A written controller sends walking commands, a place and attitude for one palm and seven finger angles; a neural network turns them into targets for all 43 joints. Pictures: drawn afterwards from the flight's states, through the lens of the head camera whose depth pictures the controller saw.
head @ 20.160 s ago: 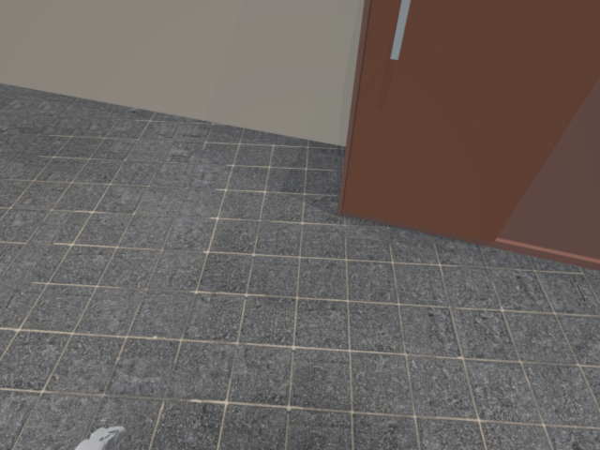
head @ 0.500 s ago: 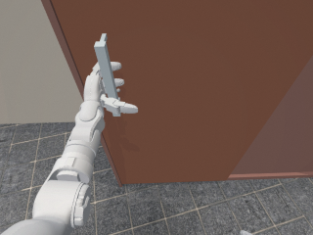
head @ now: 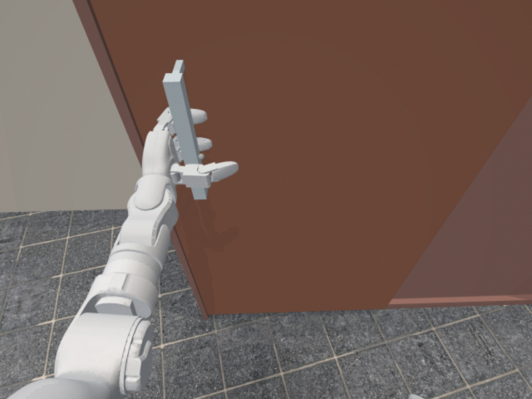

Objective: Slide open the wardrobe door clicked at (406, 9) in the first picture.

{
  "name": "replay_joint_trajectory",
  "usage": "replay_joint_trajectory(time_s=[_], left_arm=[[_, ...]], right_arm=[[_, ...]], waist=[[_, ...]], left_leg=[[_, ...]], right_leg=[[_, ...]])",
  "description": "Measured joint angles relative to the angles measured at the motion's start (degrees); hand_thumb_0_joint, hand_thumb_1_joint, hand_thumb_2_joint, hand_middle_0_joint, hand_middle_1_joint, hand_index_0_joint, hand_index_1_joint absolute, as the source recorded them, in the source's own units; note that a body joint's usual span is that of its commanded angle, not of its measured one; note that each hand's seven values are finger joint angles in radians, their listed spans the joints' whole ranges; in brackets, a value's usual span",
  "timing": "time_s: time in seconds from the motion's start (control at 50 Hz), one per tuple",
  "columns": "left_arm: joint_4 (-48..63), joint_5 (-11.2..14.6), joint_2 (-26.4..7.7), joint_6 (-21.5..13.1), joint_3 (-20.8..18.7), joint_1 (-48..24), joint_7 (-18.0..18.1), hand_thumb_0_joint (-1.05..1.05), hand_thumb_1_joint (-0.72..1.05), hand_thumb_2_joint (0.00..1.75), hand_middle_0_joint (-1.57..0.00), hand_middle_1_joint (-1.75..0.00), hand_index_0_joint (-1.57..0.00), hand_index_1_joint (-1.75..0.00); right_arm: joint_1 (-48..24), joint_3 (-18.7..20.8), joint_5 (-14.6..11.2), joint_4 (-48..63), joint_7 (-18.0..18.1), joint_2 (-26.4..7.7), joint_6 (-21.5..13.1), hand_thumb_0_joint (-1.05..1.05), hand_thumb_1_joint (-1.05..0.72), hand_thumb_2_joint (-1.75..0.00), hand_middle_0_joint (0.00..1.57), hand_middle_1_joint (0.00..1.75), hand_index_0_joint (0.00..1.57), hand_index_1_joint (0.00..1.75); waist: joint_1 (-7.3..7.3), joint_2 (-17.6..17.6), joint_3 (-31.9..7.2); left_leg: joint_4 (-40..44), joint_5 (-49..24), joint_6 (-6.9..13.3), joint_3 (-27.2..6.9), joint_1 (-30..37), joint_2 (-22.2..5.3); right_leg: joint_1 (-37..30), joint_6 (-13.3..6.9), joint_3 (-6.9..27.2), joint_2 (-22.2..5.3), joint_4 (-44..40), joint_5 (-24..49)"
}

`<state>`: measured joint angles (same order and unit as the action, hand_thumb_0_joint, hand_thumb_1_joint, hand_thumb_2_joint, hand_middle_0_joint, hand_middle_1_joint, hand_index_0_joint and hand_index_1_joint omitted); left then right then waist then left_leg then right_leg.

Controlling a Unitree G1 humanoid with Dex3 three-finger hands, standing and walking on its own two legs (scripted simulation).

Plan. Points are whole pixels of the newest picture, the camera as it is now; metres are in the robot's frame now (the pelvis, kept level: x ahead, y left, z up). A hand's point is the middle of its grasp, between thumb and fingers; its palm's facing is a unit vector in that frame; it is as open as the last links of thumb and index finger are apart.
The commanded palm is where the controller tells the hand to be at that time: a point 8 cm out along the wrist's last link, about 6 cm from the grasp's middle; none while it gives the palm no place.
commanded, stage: grip the handle and tug to test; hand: left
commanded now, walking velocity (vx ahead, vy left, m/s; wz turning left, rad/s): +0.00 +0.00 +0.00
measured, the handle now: (191, 137) +0.49 +0.14 +0.14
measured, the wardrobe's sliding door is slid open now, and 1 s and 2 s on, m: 0.00 0.00 0.00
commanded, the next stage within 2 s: tug the door sideways, standing still in 1.08 s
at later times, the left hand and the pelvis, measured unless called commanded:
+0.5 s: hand (199, 157) +0.44 +0.11 +0.14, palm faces +0.03 -1.00 +0.01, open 5.7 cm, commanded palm +0.41 +0.16 +0.15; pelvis +0.00 +0.00 +0.00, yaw +0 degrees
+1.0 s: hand (200, 158) +0.44 +0.11 +0.14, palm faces +0.04 -1.00 +0.02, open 5.7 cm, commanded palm +0.39 +0.16 +0.15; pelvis +0.01 +0.00 +0.00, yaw -2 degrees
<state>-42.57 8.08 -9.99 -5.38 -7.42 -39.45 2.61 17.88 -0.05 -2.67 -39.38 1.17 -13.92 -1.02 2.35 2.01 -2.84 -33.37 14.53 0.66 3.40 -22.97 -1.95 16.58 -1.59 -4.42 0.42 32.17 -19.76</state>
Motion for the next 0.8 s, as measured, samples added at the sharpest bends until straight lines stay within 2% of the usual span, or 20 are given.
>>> replay_joint_trajectory(time_s=[0.34,0.8], left_arm=[[-1.34,0.13,-0.55,-0.15,-1.11,-0.44,-1.45,0.01,0.68,0.8,-0.41,-1.37,-0.42,-1.37],[0.78,0.21,-0.49,0.12,-1.53,1.45,-0.8,0.01,0.7,0.79,-0.38,-1.4,-0.39,-1.38]], right_arm=[[-0.46,-0.28,0.04,0.35,0.3,-0.01,0.41,0.01,-0.91,-0.9,0.2,0.3,0.2,0.3],[-0.07,-0.15,0.01,0.55,0.27,0.03,0.41,0.01,-0.91,-0.9,0.2,0.3,0.2,0.3]], waist=[[0.28,-0.36,-0.07],[0.67,-0.09,-0.06]], left_leg=[[0.23,-0.2,0.08,0.05,-0.09,-0.02],[0.65,-0.14,0.22,0.78,0.62,-0.18]], right_leg=[[0.08,0.06,0.1,0.05,-0.33,0.3],[-0.32,0.22,0.92,0.18,-0.8,0.59]])
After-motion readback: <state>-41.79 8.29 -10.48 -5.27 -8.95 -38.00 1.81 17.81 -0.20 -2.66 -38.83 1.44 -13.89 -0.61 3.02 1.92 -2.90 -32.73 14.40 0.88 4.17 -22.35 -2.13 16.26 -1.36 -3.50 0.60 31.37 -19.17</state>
